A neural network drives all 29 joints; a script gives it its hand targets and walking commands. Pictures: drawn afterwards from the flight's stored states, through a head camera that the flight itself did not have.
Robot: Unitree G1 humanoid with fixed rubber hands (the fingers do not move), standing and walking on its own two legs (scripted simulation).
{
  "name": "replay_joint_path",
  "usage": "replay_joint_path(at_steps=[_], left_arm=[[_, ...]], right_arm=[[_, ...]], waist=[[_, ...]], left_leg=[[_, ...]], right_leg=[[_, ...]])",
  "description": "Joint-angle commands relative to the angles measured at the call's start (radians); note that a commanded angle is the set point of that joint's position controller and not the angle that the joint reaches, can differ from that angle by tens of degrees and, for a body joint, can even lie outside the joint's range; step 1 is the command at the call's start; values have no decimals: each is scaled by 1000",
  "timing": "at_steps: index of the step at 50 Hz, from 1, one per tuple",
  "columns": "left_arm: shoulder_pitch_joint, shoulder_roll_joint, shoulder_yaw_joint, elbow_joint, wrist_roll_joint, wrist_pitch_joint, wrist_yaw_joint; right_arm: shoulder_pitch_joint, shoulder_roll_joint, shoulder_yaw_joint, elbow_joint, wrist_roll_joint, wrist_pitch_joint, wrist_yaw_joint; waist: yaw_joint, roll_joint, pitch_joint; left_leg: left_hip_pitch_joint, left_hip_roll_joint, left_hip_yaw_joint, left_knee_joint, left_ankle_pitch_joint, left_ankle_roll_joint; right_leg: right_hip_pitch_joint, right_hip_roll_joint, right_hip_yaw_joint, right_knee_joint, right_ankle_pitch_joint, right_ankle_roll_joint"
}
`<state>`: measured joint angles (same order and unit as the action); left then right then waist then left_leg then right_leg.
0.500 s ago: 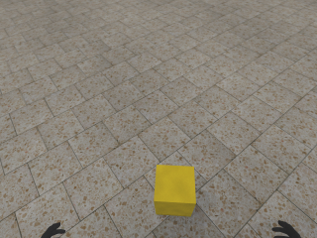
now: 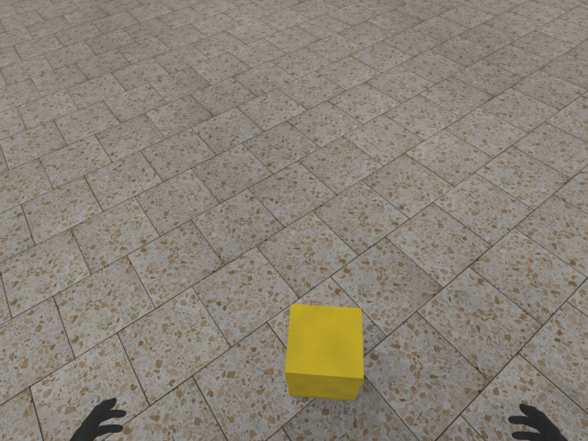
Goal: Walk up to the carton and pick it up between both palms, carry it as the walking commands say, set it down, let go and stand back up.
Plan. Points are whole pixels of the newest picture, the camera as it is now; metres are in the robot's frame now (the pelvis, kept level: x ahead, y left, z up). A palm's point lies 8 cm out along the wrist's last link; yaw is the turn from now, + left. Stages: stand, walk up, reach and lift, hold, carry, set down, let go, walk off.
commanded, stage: walk up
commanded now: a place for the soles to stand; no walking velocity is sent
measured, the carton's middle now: (323, 354) +0.42 -0.02 -0.64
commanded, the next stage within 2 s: stand in 1.80 s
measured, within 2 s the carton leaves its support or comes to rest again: neither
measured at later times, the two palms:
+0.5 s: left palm out of the picture +0.06 +0.33 -0.09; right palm out of the picture +0.13 -0.31 -0.10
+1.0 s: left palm out of the picture +0.09 +0.32 -0.10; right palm out of the picture +0.13 -0.32 -0.10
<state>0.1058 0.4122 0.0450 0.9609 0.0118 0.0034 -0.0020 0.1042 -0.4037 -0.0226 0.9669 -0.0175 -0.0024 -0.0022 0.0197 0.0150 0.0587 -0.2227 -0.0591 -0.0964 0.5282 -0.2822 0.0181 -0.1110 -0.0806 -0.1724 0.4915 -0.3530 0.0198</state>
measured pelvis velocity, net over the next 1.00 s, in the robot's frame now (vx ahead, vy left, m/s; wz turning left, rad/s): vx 0.03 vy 0.00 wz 0.01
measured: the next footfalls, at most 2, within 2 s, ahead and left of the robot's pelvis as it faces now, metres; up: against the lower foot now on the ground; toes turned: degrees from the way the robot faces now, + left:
none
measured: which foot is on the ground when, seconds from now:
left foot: down 0.00-1.00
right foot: down 0.00-1.00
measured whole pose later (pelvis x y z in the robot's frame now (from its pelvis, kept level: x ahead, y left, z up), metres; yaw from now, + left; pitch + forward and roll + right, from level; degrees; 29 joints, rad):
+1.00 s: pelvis +0.03 +0.00 +0.00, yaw +0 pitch -1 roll +0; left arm 0.20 0.42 0.02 0.95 0.01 -0.03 0.01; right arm 0.13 -0.41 -0.03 0.94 -0.02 -0.02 0.00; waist 0.01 0.01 0.06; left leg -0.19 -0.06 -0.05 0.54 -0.32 0.02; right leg -0.11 -0.01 0.02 0.51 -0.38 0.00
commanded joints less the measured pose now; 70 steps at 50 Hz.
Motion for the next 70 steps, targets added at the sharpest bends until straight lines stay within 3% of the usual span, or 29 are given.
replay_joint_path(at_steps=[1, 6, 9, 10, 12, 15, 17, 19, 23, 27, 29, 31, 33, 37, 40, 42, 44, 47, 50, 53, 54, 57, 58, 59, 60, 63, 65, 67, 70], left_arm=[[2, 219, 59, -56, 1, -10, 13], [-5, 220, 63, -77, 1, -5, 10], [-68, 170, 53, -95, -8, 3, 4], [-29, 146, 44, -102, -13, 5, 3], [-56, 151, 37, -103, -18, 3, 6], [82, 162, 22, -56, -15, -19, 14], [119, 242, 46, -22, 0, -34, 24], [53, 273, 49, -50, -2, -36, 19], [-25, 186, 17, -52, 3, -35, 20], [-16, 180, 7, -13, -11, -37, 18], [31, 209, 24, -24, 2, -34, 8], [36, 210, 23, -22, -1, -34, 5], [5, 191, 19, -44, 5, -34, 5], [23, 153, 1, -43, -2, -33, 8], [95, 182, 6, -34, -1, -43, 10], [125, 223, 24, -26, 2, -46, 15], [141, 257, 39, -30, -1, -44, 21], [91, 231, 30, -57, -5, -39, 21], [39, 192, 22, -86, -8, -35, 24], [24, 168, 12, -96, -4, -32, 21], [36, 149, 8, -96, -8, -33, 20], [129, 184, 15, -62, -7, -44, 12], [148, 244, 35, -45, 3, -51, 15], [189, 271, 45, -42, 0, -51, 17], [127, 254, 34, -55, -3, -56, 20], [43, 224, 24, -81, 0, -49, 25], [6, 193, 15, -97, -13, -44, 24], [34, 181, 10, -93, -21, -35, 19], [60, 173, 12, -57, -14, -17, 8]], right_arm=[[-31, -188, -41, -60, -7, -4, -7], [-1, -198, -46, -64, -9, -4, -4], [28, -245, -55, -63, -8, -16, -6], [23, -242, -46, -72, -10, -21, -10], [39, -265, -53, -72, -12, -28, -17], [-62, -210, -50, -87, -3, -23, -26], [-70, -157, -41, -108, 6, -19, -18], [-18, -154, -45, -72, 10, -11, -14], [-41, -177, -45, -44, -6, -16, 2], [-58, -181, -40, -33, -1, -16, -4], [-43, -183, -46, -34, -9, -24, 1], [-42, -179, -41, -40, -4, -27, 3], [-14, -186, -40, -52, -10, -30, 5], [18, -228, -48, -55, -7, -33, -3], [-40, -222, -48, -86, 2, -24, -7], [-67, -169, -42, -107, 1, -24, -5], [-65, -155, -40, -110, 3, -24, -7], [-20, -171, -38, -95, 1, -36, -3], [31, -209, -53, -79, 1, -35, -5], [79, -247, -67, -86, -5, -34, -10], [84, -246, -69, -83, -13, -32, -11], [-28, -239, -68, -136, -3, -13, -7], [-57, -174, -56, -161, 9, -11, -4], [-48, -127, -43, -165, 12, -6, -5], [-53, -131, -47, -136, 8, -1, -11], [20, -146, -47, -104, 7, -17, 1], [60, -148, -57, -84, 3, -26, -2], [36, -202, -71, -67, -2, -31, -9], [-68, -209, -54, -88, 5, -30, -8]], waist=[[11, -72, -33], [8, -71, -56], [-25, 59, -56], [-17, 98, -89], [-27, 156, -61], [30, 112, -117], [43, -43, -149], [0, -73, -107], [-17, -103, -54], [-9, -27, -30], [0, -49, -51], [-11, -20, -57], [-20, -24, -79], [-25, 128, -33], [18, 81, -58], [23, -64, -71], [32, -68, -63], [5, -63, -90], [-27, -25, -73], [-47, 79, -73], [-40, 112, -49], [29, 78, -64], [36, -63, -71], [39, -113, -85], [23, -124, -51], [-13, -158, -21], [-50, -118, -3], [-29, -40, -92], [10, 3, -44]], left_leg=[[-116, 73, -9, 28, 347, 30], [-75, 69, -21, 43, 331, 37], [-11, 169, -231, -93, 343, 123], [51, 216, -393, -149, 367, 172], [114, 266, -459, -176, 404, 221], [169, 183, -206, -63, 544, 125], [-5, 59, -59, 59, 355, 11], [-30, 36, 2, 28, 22, -22], [104, 104, -91, -97, 305, 22], [70, 109, -82, -125, 299, 33], [45, 85, -57, -101, 110, 46], [27, 83, -52, -88, 88, 55], [70, 109, -101, -113, 118, 64], [121, 259, -249, -176, 345, 165], [75, 182, -136, -107, 377, 100], [-34, 87, -24, 10, 275, 47], [-123, 54, 34, 45, 160, 17], [-15, 81, 16, -13, 250, 21], [170, 175, -123, -61, 448, 81], [277, 318, -251, -79, 607, 215], [268, 317, -224, -69, 663, 206], [70, 207, -105, -4, 477, 109], [-101, 85, 2, 100, 264, 35], [-190, 24, 67, 220, -68, 3], [-147, 43, 17, 265, -308, -11], [-68, 70, 41, 81, -209, -13], [63, 99, 48, -120, 203, -21], [186, 152, -22, -141, 427, 18], [30, 197, -66, -113, 225, 46]], right_leg=[[98, -134, 124, -68, 273, -94], [68, -131, 105, -28, 237, -106], [-51, 21, 57, 155, 51, -44], [-87, 57, 129, 139, -70, -28], [-209, 66, 193, 190, -231, -30], [-97, 23, 170, -75, 69, -45], [127, -124, 310, -153, 482, -100], [74, -229, 391, -135, 458, -199], [-24, -63, 248, -123, 336, -74], [0, -38, 233, -138, 297, -56], [-2, -52, 281, -129, 77, -99], [-16, -59, 286, -128, 72, -109], [-33, -30, 249, -75, 89, -94], [-134, 48, 179, 65, 56, -30], [-29, 8, 215, -46, 225, -52], [75, -77, 327, -104, 362, -108], [158, -155, 402, -97, 413, -174], [91, -108, 330, -29, 446, -147], [-97, 17, 208, 92, 364, -71], [-256, 61, 180, 185, -20, -37], [-261, 61, 180, 106, -125, -45], [-12, 26, 224, -87, 231, -75], [130, -79, 376, -118, 375, -127], [176, -222, 528, -154, 421, -222], [75, -293, 567, -123, 629, -301], [66, -185, 351, -59, 662, -214], [-7, -81, 246, -31, 608, -97], [-54, -3, 210, 31, 480, -48], [-15, 10, 228, -67, 226, -41]])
